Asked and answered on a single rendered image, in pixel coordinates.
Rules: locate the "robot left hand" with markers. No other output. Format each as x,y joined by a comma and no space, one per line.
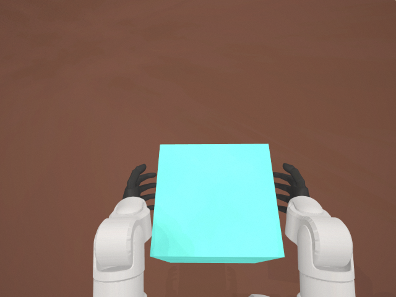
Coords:
133,188

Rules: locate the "carton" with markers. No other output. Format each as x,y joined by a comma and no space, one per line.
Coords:
215,203

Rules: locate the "robot right hand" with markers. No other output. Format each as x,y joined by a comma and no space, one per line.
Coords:
296,181

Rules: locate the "left robot forearm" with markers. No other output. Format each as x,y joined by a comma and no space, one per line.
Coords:
118,250

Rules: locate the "right robot forearm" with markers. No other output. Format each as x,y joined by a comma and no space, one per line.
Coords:
325,250

